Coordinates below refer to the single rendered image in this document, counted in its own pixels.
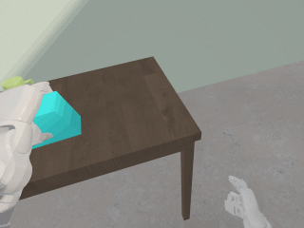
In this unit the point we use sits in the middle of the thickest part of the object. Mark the right robot forearm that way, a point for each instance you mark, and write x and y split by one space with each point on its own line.
255 219

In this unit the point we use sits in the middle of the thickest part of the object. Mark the left robot forearm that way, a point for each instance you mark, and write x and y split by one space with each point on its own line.
15 166

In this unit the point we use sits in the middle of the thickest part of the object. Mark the table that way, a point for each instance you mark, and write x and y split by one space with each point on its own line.
130 114

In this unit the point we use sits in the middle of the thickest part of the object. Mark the sponge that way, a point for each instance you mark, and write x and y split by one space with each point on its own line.
57 117

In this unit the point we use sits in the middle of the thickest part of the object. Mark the robot right hand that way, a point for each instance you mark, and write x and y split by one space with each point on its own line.
237 204

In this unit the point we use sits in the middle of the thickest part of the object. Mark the robot left hand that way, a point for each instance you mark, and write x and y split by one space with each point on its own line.
22 103

